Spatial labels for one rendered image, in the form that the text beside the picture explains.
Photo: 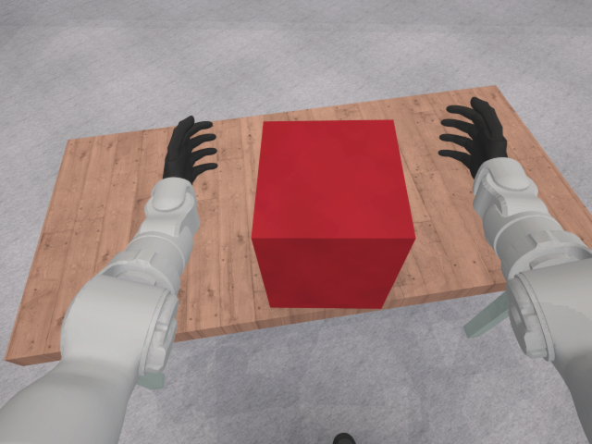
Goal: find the carton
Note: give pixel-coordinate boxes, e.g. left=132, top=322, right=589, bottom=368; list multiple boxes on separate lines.
left=252, top=119, right=416, bottom=309

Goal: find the robot right upper arm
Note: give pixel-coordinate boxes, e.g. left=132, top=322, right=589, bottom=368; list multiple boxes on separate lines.
left=506, top=258, right=592, bottom=444

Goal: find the table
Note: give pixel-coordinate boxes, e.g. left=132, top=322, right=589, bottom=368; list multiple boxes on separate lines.
left=4, top=85, right=592, bottom=390

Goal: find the robot left hand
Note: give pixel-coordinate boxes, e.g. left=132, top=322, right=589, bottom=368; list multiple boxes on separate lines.
left=163, top=116, right=217, bottom=185

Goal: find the robot right forearm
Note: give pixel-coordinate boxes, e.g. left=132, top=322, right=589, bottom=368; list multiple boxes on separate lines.
left=473, top=157, right=592, bottom=282

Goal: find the robot left forearm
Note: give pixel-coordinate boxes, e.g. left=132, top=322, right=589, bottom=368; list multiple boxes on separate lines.
left=60, top=178, right=200, bottom=356

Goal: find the robot left upper arm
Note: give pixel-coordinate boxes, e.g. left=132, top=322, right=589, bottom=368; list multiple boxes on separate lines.
left=0, top=275, right=179, bottom=444

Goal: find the robot right hand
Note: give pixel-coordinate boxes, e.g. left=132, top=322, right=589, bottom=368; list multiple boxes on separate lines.
left=438, top=97, right=508, bottom=179

